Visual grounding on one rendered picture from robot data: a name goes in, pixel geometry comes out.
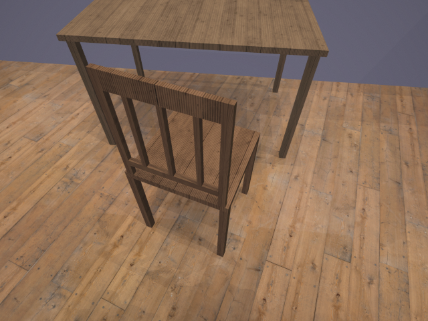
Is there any chair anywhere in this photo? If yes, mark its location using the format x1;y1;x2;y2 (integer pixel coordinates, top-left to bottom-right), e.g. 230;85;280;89
86;63;260;257

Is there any table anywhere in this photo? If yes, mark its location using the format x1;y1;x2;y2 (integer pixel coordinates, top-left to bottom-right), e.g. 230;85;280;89
56;0;329;158

